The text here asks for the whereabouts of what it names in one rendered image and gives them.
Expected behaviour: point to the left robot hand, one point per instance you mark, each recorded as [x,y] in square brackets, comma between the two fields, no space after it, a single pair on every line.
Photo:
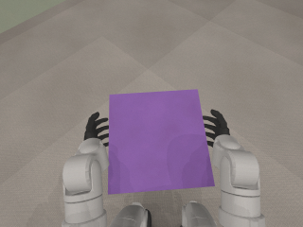
[91,128]

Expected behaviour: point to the left robot thigh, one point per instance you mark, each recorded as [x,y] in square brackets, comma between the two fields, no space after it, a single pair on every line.
[131,216]

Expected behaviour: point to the right robot forearm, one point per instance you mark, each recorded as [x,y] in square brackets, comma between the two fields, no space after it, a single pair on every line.
[239,183]

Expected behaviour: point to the right robot hand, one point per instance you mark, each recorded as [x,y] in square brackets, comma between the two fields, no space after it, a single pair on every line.
[220,127]

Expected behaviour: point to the robot thigh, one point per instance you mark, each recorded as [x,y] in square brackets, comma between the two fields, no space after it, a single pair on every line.
[195,214]
[131,216]

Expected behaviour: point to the left robot forearm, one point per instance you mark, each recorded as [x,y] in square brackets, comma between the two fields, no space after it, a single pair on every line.
[82,185]

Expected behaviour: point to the carton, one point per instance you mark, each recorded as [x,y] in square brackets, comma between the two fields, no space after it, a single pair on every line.
[157,142]

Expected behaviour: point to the right robot thigh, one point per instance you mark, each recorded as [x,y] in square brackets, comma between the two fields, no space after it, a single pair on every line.
[195,214]

